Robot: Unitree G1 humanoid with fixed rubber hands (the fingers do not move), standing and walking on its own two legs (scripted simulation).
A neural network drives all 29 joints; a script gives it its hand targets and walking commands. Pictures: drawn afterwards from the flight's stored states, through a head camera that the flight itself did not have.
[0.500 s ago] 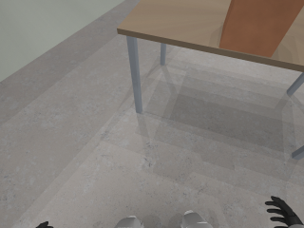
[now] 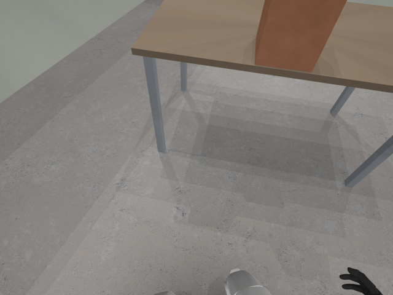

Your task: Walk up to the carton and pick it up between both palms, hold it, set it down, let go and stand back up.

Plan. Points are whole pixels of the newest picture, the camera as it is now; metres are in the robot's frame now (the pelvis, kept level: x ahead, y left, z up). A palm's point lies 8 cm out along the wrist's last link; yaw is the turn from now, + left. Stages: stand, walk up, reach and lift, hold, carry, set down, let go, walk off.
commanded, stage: walk up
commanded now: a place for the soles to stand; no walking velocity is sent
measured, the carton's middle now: (293, 21) +0.94 -0.36 +0.08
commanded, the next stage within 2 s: none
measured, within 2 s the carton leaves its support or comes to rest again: neither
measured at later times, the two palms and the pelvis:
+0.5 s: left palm out of the picture +0.13 +0.21 -0.07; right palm out of the picture +0.09 -0.44 -0.11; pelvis +0.03 -0.11 +0.00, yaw -7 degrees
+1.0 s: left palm (84, 281) +0.18 +0.25 -0.11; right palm out of the picture +0.11 -0.39 -0.07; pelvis +0.05 -0.05 +0.00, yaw -9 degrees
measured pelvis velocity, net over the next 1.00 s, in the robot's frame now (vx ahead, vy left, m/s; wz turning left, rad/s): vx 0.05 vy -0.05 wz -0.16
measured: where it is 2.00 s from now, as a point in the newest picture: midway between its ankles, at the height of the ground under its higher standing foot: outside the picture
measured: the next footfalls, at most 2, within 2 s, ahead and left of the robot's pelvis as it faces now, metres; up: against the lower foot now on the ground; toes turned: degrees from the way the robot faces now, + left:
right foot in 0.34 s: +0.09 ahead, -0.22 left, +0.00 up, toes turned +0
left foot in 0.82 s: +0.09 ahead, +0.05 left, +0.00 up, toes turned -10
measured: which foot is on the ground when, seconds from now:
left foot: down 0.00-0.36, up 0.38-0.80, down 0.82-1.00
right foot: up 0.00-0.32, down 0.34-0.84, up 0.86-1.00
